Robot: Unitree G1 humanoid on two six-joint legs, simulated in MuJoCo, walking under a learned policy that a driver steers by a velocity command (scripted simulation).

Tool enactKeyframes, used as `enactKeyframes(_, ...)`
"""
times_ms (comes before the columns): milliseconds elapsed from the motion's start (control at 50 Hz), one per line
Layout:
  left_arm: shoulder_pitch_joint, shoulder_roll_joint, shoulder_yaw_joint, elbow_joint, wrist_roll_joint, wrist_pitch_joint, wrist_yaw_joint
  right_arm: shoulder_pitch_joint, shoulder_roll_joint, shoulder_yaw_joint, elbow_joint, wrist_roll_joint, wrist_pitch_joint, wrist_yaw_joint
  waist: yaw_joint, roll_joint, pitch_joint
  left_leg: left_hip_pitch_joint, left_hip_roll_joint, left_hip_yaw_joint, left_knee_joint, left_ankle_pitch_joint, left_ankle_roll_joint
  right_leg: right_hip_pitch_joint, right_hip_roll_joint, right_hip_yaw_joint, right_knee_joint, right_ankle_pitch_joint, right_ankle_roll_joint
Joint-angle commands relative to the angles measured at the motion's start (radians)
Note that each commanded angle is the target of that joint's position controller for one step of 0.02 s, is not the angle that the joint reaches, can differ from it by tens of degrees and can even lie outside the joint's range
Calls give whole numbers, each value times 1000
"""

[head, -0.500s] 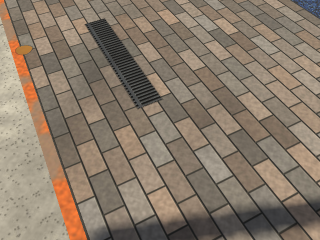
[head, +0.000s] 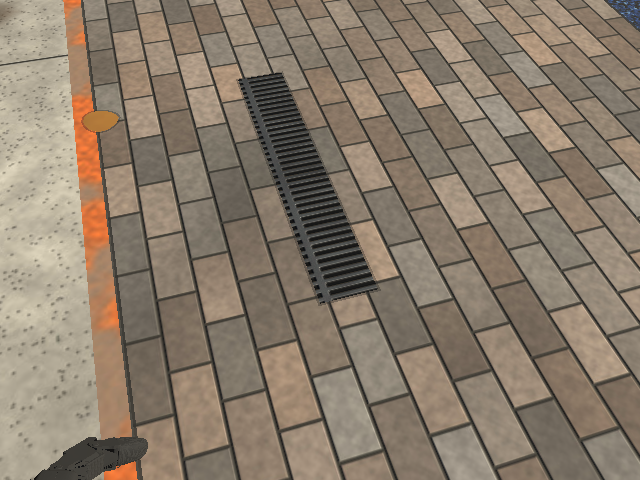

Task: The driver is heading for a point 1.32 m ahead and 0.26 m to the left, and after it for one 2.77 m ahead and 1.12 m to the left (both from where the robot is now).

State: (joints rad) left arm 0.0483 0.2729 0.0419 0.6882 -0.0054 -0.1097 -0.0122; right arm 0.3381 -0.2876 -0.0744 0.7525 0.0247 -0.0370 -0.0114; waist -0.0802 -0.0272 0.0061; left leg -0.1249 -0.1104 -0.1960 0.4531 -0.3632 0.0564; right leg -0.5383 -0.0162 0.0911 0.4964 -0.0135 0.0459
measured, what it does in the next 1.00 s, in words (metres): walks ahead, turning left: right foot, then left foot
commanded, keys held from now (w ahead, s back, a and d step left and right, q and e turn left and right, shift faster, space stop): w+q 0.56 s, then w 0.44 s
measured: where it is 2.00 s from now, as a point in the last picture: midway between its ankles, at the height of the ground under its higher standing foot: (155, 257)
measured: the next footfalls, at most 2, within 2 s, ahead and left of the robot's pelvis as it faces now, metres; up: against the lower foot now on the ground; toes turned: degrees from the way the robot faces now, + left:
right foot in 0.04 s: +0.19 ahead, -0.14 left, +0.00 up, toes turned +5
left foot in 0.56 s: +0.41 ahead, +0.19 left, +0.00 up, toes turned +23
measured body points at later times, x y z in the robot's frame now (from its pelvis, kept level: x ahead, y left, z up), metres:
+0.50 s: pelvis +0.26 +0.01 +0.00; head +0.29 +0.03 +0.44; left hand +0.18 +0.30 -0.13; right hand +0.55 -0.13 -0.08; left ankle +0.37 +0.18 -0.71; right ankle +0.15 -0.14 -0.73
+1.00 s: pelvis +0.52 +0.13 +0.00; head +0.54 +0.15 +0.45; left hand +0.61 +0.43 -0.09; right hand +0.68 -0.11 -0.11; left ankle +0.38 +0.17 -0.73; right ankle +0.75 +0.08 -0.70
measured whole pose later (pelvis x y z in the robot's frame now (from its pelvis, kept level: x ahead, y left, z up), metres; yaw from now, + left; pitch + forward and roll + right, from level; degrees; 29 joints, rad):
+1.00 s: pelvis +0.52 +0.13 +0.00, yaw +26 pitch +2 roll +2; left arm 0.07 0.27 0.03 0.73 -0.01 -0.09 -0.04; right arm 0.36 -0.28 -0.06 0.77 0.01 -0.06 0.00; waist -0.08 -0.05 0.01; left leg -0.01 -0.08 -0.04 0.29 -0.32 0.06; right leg -0.61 -0.07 0.03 0.56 0.06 0.01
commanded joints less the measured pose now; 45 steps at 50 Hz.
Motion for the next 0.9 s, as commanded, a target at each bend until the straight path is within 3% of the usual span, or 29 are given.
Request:
enactKeyframes(20,84,146,58,-46,0,-31,1,-24,-117,-28,-66,-6,-4,-5,107,155,-74,-74,198,-206,49,260,99,281,5,-25,-58,-47,-58)
enactKeyframes(40,215,193,73,-34,19,-36,9,-30,-60,-7,-83,-14,-10,0,168,85,-184,-162,142,-136,276,212,62,502,-127,91,-44,-91,-119)
enactKeyframes(60,336,288,97,-6,37,-24,13,97,4,13,-112,4,-21,-1,139,-209,-329,-488,-2,19,618,-104,-11,855,-362,505,-103,-267,-281)
enactKeyframes(80,353,232,88,4,11,-16,6,111,-72,6,-107,15,-25,-1,145,-275,-317,-663,59,22,799,-229,-27,876,-428,732,-177,-501,-315)
enactKeyframes(100,307,157,68,-14,6,-11,9,26,-147,-14,-105,12,-20,0,172,-149,-185,-709,103,16,868,-138,-33,766,-383,595,-196,-542,-271)
enactKeyframes(120,260,133,58,-19,12,-2,12,-44,-150,-18,-119,1,-13,-1,166,-73,-104,-692,137,53,868,-60,-38,649,-338,444,-199,-429,-235)
enactKeyframes(140,221,112,49,-14,16,3,12,-81,-137,-20,-133,-8,-12,2,148,-53,-42,-669,162,59,822,-5,-41,545,-294,337,-222,-308,-223)
enactKeyframes(180,190,88,40,-4,20,1,14,-73,-105,-21,-140,2,-3,13,111,-95,-6,-596,202,74,762,46,-43,439,-241,192,-271,-186,-206)
enactKeyframes(220,193,98,46,12,11,-6,12,-79,-71,-15,-151,5,9,17,102,-93,2,-595,213,93,718,72,-52,415,-238,107,-307,-104,-222)
enactKeyframes(280,206,136,60,39,14,-8,15,-130,-53,-9,-173,-5,15,19,104,-53,8,-637,225,96,609,161,-70,443,-257,17,-330,17,-240)
enactKeyframes(380,226,168,66,72,7,9,23,-263,-29,4,-198,-3,2,47,150,-38,37,-581,208,167,337,378,-56,481,-230,-154,-329,78,-199)
enactKeyframes(460,266,202,76,102,-13,29,22,-344,-36,3,-236,2,1,69,164,-42,71,-551,185,223,215,318,-15,573,-265,-212,-295,163,-175)
enactKeyframes(500,258,231,85,104,-22,40,26,-315,-66,-13,-243,-4,5,74,126,-68,38,-457,131,275,188,215,26,613,-269,-253,-189,468,-156)
enactKeyframes(520,255,247,90,104,-27,47,31,-252,-93,-28,-232,-7,9,72,83,-83,-6,-363,91,303,180,169,51,620,-265,-273,-80,637,-145)
enactKeyframes(540,240,248,89,100,-31,54,35,-106,-132,-54,-195,-5,12,66,-3,-67,-80,-167,47,320,116,215,86,573,-239,-303,107,701,-123)
enactKeyframes(560,250,216,76,91,-18,51,39,71,-198,-88,-148,-2,20,48,-84,-12,-169,138,69,230,94,254,130,370,-203,-310,374,521,-83)
enactKeyframes(580,334,64,26,37,32,33,26,69,-312,-101,-143,5,17,32,21,284,-231,481,349,-289,51,188,283,-94,-36,-278,745,-440,-23)
enactKeyframes(600,289,109,21,24,2,-7,12,102,-265,-79,-177,-1,-1,37,-24,232,-426,560,468,-654,-121,24,380,-217,31,-31,913,-593,-24)
enactKeyframes(620,195,173,40,8,-42,-23,2,85,-193,-58,-151,-12,-14,43,-49,147,-299,487,435,-499,-145,72,316,-299,-24,-4,911,-493,-39)
enactKeyframes(640,165,160,31,-1,-40,-32,4,33,-167,-49,-147,-8,-21,42,-15,106,-191,341,395,-360,-141,150,279,-286,-67,-19,834,-410,-52)
enactKeyframes(660,155,156,32,12,-14,-31,12,-42,-135,-36,-151,-11,-24,41,27,54,-126,192,358,-260,-145,257,246,-226,-105,-25,755,-353,-49)
enactKeyframes(680,173,164,39,20,-1,-21,13,-91,-103,-23,-161,-23,-27,39,65,69,-98,84,329,-190,-167,365,234,-150,-129,-19,703,-317,-46)
enactKeyframes(700,196,161,41,27,0,-7,10,-110,-97,-19,-163,-29,-30,38,89,83,-90,21,317,-162,-193,407,234,-99,-135,-19,677,-298,-40)
enactKeyframes(760,189,113,30,30,10,21,12,-95,-120,-23,-130,-23,-46,29,101,68,-52,-70,302,-64,-251,495,242,-86,-134,-43,565,-227,-6)
enactKeyframes(820,93,86,19,7,13,24,9,-65,-128,-23,-99,-21,-46,15,69,71,-10,-71,264,20,-273,485,206,-114,-123,-51,371,-30,7)
enactKeyframes(900,-35,64,7,-19,-2,13,-9,0,-146,-24,-56,-13,-42,12,11,83,28,-53,257,55,-279,358,169,-56,-74,-75,140,154,-5)
Velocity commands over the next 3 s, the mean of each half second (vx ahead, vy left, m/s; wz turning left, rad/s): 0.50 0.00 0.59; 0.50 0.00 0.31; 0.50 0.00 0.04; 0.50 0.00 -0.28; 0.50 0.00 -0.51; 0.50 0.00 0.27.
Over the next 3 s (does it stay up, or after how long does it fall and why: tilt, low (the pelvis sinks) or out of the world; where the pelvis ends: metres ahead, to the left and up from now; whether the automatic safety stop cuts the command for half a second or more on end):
stays up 1.59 0.46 0.01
